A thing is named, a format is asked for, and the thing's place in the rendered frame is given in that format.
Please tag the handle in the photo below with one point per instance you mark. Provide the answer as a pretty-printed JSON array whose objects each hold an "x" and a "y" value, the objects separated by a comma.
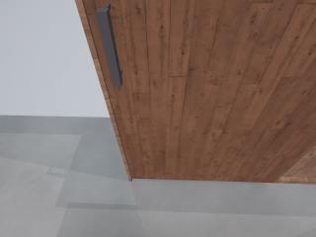
[{"x": 104, "y": 20}]

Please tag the wardrobe door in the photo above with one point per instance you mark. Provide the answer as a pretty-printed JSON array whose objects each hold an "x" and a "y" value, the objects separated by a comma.
[
  {"x": 212, "y": 90},
  {"x": 305, "y": 167}
]

